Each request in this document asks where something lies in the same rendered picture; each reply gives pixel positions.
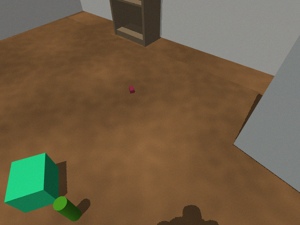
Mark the bookshelf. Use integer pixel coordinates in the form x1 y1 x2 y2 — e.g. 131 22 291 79
109 0 161 47

